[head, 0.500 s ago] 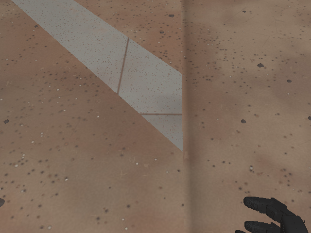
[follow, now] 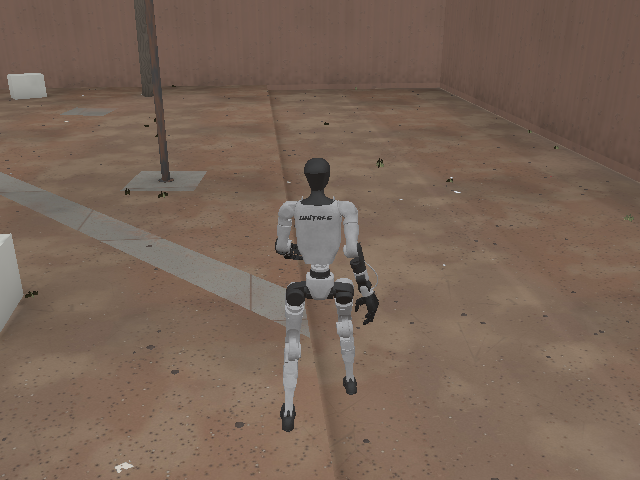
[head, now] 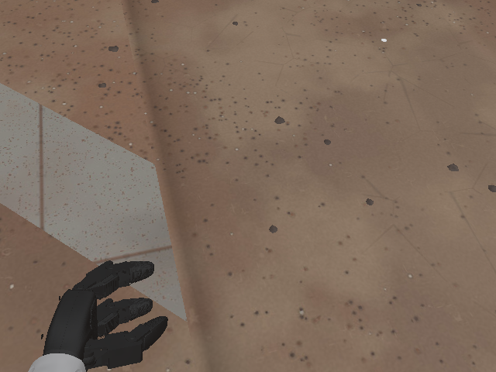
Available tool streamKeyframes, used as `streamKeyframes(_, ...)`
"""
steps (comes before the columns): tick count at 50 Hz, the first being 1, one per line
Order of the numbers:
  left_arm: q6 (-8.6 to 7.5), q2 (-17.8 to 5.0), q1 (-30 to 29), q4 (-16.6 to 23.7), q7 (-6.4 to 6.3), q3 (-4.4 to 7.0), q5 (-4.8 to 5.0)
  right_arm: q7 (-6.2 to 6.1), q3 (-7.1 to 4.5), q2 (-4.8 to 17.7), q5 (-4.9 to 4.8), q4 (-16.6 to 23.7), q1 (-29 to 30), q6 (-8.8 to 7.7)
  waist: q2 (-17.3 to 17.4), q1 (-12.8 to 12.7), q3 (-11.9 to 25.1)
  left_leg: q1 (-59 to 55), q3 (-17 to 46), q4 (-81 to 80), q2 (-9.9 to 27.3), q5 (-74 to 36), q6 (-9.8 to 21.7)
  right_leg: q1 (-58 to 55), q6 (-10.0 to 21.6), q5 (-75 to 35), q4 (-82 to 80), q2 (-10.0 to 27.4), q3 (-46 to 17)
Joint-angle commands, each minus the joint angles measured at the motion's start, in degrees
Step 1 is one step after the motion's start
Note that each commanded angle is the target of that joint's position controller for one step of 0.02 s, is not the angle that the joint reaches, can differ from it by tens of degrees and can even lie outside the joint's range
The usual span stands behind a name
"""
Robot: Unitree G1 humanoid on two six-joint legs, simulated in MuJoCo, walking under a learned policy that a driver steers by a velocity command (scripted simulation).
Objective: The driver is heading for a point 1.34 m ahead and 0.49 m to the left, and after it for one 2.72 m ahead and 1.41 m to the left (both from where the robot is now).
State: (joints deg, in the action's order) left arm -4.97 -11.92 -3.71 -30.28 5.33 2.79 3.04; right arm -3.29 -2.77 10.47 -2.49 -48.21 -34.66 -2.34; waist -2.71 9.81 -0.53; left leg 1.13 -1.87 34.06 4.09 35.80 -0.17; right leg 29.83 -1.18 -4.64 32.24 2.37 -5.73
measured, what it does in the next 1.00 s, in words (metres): climbs, turning left: right foot 0.12 m lower, then left foot 0.12 m higher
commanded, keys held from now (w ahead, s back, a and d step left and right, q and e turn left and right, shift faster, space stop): w+q+shift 0.84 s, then w+e+shift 0.16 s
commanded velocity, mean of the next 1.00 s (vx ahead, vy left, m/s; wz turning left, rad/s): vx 0.99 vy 0.00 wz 0.79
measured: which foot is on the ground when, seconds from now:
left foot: down 0.00-0.06, up 0.08-0.44, down 0.46-0.82, up 0.84-1.00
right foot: up 0.00-0.06, down 0.08-0.46, up 0.48-0.82, down 0.84-1.00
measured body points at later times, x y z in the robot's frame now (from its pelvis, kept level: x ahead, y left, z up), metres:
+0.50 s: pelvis +0.41 +0.03 -0.09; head +0.40 +0.05 +0.36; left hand +0.35 +0.26 -0.24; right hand +0.70 -0.09 -0.12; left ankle +0.47 +0.08 -0.70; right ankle +0.24 -0.18 -0.68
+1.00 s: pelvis +0.84 +0.25 +0.03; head +0.83 +0.28 +0.48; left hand +0.62 +0.41 -0.11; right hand +1.16 +0.27 -0.02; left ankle +0.71 +0.25 -0.56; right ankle +0.93 +0.14 -0.70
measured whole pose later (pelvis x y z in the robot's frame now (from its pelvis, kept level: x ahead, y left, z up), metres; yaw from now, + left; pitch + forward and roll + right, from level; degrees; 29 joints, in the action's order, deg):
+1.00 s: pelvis +0.84 +0.25 +0.03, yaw +50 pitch +1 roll -5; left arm -6.1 -16.0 26.6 -46.1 1.4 4.4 -0.1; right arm 1.1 -0.7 16.1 -1.4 -33.5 -7.4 -4.4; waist 1.8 -4.8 -0.7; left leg 32.1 5.0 86.0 -1.0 21.7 6.1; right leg 12.6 1.1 17.3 28.4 -4.5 0.3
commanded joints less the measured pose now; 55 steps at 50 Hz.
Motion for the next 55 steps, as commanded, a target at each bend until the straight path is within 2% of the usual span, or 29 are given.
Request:
streamKeyframes(1,-2.05,-6.58,-0.3,0.86,0.05,2.94,0.07,-0.37,-3.18,10.85,0.37,3.81,5.81,0.55,7.98,-5.18,-2.52,0.38,12.86,1.1,5.79,-28.04,10.96,-5.49,1.1,-3.06,-9.52,2.07,-1.07)
streamKeyframes(4,-1.14,-9.7,26.89,-7.47,-1.54,5.09,-1.94,0.42,-2.9,9.58,0.36,5.58,10.81,0.63,2.69,-19.14,9.71,22.24,10.46,41.27,0.93,-26.47,6.28,-44.83,1.93,-11.07,-10.93,6.22,1.45)
streamKeyframes(5,-0.5,-9.11,32.53,-9.36,-1.56,3.9,-3.26,1.96,-0.21,0.51,1.83,5.49,9.66,-0.75,-6.97,-19.86,12.91,44.69,12.11,60.35,-2.72,7.29,5.53,-61.08,0.77,-11.18,6.11,9.35,-1.58)
streamKeyframes(6,0.18,-12.07,31.2,-8.64,-1.37,3.39,-5.98,2.85,1.71,-2.93,0.42,7.67,4.18,-2.88,-28.04,-16.01,16.87,56.29,13.26,78.89,-1.96,10.21,5.17,-63.89,-1.83,-42.94,19.69,13.3,-2.67)
streamKeyframes(7,0.72,-17.26,35.68,-10.9,-0.91,5.77,-5.15,2.86,1.37,0.44,-3.59,9.4,-0.07,-4.91,-32.8,-15.92,26.27,59.98,11.12,82.56,-1.67,-1.96,3.26,-65.31,6.0,-19.15,-1.02,21.52,-23.37)
streamKeyframes(8,1.39,-15.13,33.6,-12.57,-0.79,5.63,-4.91,1.9,1.56,0.93,-4.23,10.8,6.45,-4.32,-16.7,-15.6,20.43,65.42,7.06,85.39,-0.59,-9.96,1.58,-58.26,12.94,12.51,-13.15,24.89,-32.41)
streamKeyframes(9,1.42,-8.38,27.3,-12.91,-1.26,3.6,-4.83,0.68,1.52,2.1,-2.58,12.11,15.61,-2.93,-2.84,-15.49,9.68,68.11,4.2,87.91,1.39,-14.87,1.48,-49.14,13.44,18.08,-17.34,22.88,-26.38)
streamKeyframes(11,0.34,-2.15,20.71,-14.95,-1.78,0.85,-4.48,0.9,2.15,0.17,-1.04,13.04,17.65,0.02,-1.93,-10.42,1.0,67.54,5.43,92.11,2.94,-15.9,1.33,-36.18,14.32,-3.85,-12.47,22.04,-15.43)
streamKeyframes(14,0.46,2.9,18.0,-18.75,-3.93,-2.03,-3.39,3.37,3.55,-3.81,-2.42,18.81,24.1,2.8,-4.86,-4.7,-9.57,70.92,9.0,87.35,4.12,-8.04,5.19,-21.74,5.54,-2.5,-16.34,18.93,1.71)
streamKeyframes(17,0.93,-3.5,13.69,-17.29,-6.88,-1.71,-4.86,4.39,3.63,0.29,0.88,24.32,28.69,2.44,-1.65,-1.12,-10.19,55.98,-0.04,63.84,1.51,-15.76,5.72,-9.63,2.93,-12.95,-24.42,10.93,16.21)
streamKeyframes(19,0.18,-12.68,14.91,-15.86,-8.56,-0.03,-4.09,5.4,3.41,1.54,2.54,24.47,27.52,1.07,-0.26,0.75,-2.6,31.66,-9.8,53.35,-3.41,-16.79,7.94,-6.41,3.34,-55.59,-20.39,10.57,19.87)
streamKeyframes(22,1.9,-22.26,16.17,-13.24,-8.74,2.89,-3.89,4.89,-2.05,12.82,0.2,19.73,10.22,1.91,-8.27,10.15,10.08,9.44,-9.57,39.03,-10.66,-3.75,12.52,-17.0,6.31,-96.69,13.53,14.46,14.53)
streamKeyframes(23,1.52,-20.13,10.08,-9.19,-8.5,2.9,-1.54,5.29,-3.49,16.76,0.61,15.11,-0.17,1.69,3.37,14.3,8.26,-2.33,4.28,14.16,-8.33,-9.69,18.56,-6.9,3.81,-43.42,48.88,4.14,12.57)
streamKeyframes(24,-1.66,-7.18,17.33,-4.38,-6.68,-0.34,-3.16,5.18,-2.66,17.75,1.65,15.59,10.47,0.87,29.69,-3.07,7.27,-4.66,39.21,-1.43,-0.91,-9.52,25.69,11.42,3.06,21.73,64.22,-9.6,2.8)
streamKeyframes(25,-4.57,-9.32,16.75,-1.87,-4.35,0.04,-3.36,4.47,-0.91,11.83,1.62,18.66,13.79,-0.09,27.41,-4.26,9.2,-1.65,56.1,-13.97,4.74,10.16,26.85,16.77,6.09,20.65,63.78,-7.96,-6.33)
streamKeyframes(27,-5.08,-6.28,8.99,0.71,-3.86,-0.52,-1.02,5.22,0.06,7.47,1.96,15.92,11.36,-2.65,1.93,-7.66,-6.67,13.13,52.5,-13.06,5.85,1.79,22.4,21.23,6.32,24.0,60.29,-5.77,-3.45)
streamKeyframes(28,-4.45,-4.35,10.14,0.64,-4.25,-0.99,-1.78,5.23,0.13,6.77,2.03,15.61,14.12,-3.76,-1.89,-11.81,-6.73,19.7,44.43,-10.43,3.05,-4.9,20.88,18.6,5.38,23.25,56.0,-3.41,-3.79)
streamKeyframes(31,-2.25,-5.14,11.29,0.51,-4.32,-0.79,-3.06,2.64,-0.15,7.44,1.33,15.24,20.18,-3.61,0.67,-15.88,-7.33,29.37,28.5,-14.1,-4.92,-12.26,17.84,9.92,1.85,21.74,40.47,-1.38,0.35)
streamKeyframes(34,-2.75,-2.41,1.57,4.01,-4.31,-1.28,-4.45,-0.05,-0.49,8.23,0.56,12.36,16.9,-2.85,1.51,-11.35,-6.12,28.89,22.5,-12.43,-7.83,-24.33,16.7,2.95,-1.89,10.28,22.49,-3.21,5.3)
streamKeyframes(38,-4.06,-0.64,-7.47,8.44,-3.82,-1.5,-0.92,0.97,-0.94,9.14,-0.68,8.84,9.74,-0.92,5.98,-6.22,-1.69,24.03,23.93,-16.64,-7.09,-25.14,13.45,-11.91,-4.22,4.15,1.05,-6.23,9.59)
streamKeyframes(41,-1.17,-14.88,35.03,-1.4,-6.95,6.08,3.08,2.03,-1.87,16.01,4.46,12.56,25.31,-3.17,14.8,-32.76,20.45,31.34,17.48,18.32,-9.62,-50.79,2.98,-60.47,-4.0,5.69,4.06,-1.54,4.96)
streamKeyframes(42,0.01,-16.14,44.55,-6.5,-7.31,5.69,2.0,3.0,0.72,6.45,6.42,15.71,25.93,-3.36,3.33,-30.51,22.56,36.3,18.68,36.14,-9.37,-7.18,2.8,-66.08,-3.47,15.1,6.85,7.78,-5.58)
streamKeyframes(43,0.72,-13.79,48.96,-9.68,-6.22,3.23,-3.9,4.58,4.11,-0.78,8.36,20.2,30.62,-4.84,-16.33,-29.55,15.32,39.68,14.37,54.08,-8.74,4.98,4.01,-57.29,-6.31,-12.04,7.76,7.12,-9.43)
streamKeyframes(44,-1.1,-13.48,33.56,-5.67,-5.58,2.42,-8.16,4.33,3.27,-1.55,-2.64,19.49,6.99,-4.87,-32.33,-12.55,20.9,48.45,18.04,60.38,-9.93,-5.89,3.79,-57.76,8.4,11.09,-14.16,19.17,-45.63)
streamKeyframes(45,-1.54,-8.21,24.4,-3.52,-4.95,2.19,-6.23,3.74,2.93,4.16,-3.78,15.44,7.12,-3.46,-18.16,-12.1,13.89,49.17,11.44,61.87,-4.96,-12.73,3.64,-49.26,15.57,38.29,-19.19,19.49,-47.27)
streamKeyframes(46,-2.04,-3.95,23.91,-4.83,-4.5,1.18,-4.32,4.06,2.56,6.12,-1.09,16.8,16.46,-2.52,-5.77,-13.98,6.24,47.56,9.82,61.64,-4.08,-15.94,4.47,-38.28,17.07,41.61,-21.42,16.41,-40.07)
streamKeyframes(47,-2.83,-5.05,24.64,-6.76,-3.76,0.82,-3.66,4.13,3.06,4.74,0.9,18.98,22.5,-2.35,3.09,-12.96,3.14,44.9,11.27,60.5,-3.41,-15.15,6.03,-30.77,16.93,37.39,-22.52,14.31,-36.53)
streamKeyframes(51,-2.83,-1.05,28.72,-12.46,-3.37,-0.9,-1.81,5.63,4.42,2.64,2.01,22.66,32.89,-3.99,3.3,-9.86,-4.07,48.16,10.0,39.53,1.46,-14.68,6.23,-25.38,15.55,19.37,-22.24,7.51,-20.32)
streamKeyframes(55,-2.1,-10.26,26.27,-10.7,-4.84,1.37,-0.28,7.63,5.18,3.59,3.42,24.24,39.5,-6.21,2.84,-9.62,-4.92,23.93,4.17,11.27,-0.83,-30.56,1.34,-7.24,13.74,16.45,-29.02,5.97,-12.88)
Keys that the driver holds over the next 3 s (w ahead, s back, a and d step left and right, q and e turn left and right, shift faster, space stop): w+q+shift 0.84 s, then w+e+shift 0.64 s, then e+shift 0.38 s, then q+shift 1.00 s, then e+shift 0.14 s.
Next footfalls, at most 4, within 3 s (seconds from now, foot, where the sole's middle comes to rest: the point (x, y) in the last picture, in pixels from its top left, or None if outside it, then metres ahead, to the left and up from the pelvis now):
0.08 right None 0.17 -0.17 -0.86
0.46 left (177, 360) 0.50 0.09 -0.73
0.84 right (139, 217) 0.96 0.17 -0.73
1.22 left None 0.99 0.65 -0.74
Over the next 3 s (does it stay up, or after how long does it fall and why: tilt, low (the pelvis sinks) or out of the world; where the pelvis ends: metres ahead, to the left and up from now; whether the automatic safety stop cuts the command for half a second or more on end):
stays up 1.44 0.84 0.04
